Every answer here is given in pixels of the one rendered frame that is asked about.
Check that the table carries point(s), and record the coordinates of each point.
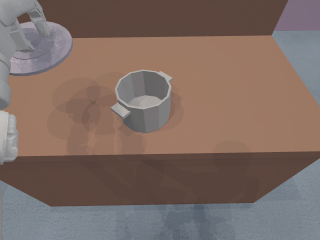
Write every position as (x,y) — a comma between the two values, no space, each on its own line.
(241,121)

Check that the robot left forearm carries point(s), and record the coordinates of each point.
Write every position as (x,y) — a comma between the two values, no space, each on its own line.
(8,17)

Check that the robot left hand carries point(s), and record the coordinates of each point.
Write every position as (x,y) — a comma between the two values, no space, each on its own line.
(35,11)

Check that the pot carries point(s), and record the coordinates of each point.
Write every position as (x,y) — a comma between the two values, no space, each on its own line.
(144,100)

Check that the lid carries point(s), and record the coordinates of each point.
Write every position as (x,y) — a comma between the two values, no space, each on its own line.
(51,52)

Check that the knob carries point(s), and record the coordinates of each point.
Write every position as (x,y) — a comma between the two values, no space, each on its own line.
(32,35)

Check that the left robot upper arm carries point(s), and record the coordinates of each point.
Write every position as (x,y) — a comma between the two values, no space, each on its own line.
(8,148)

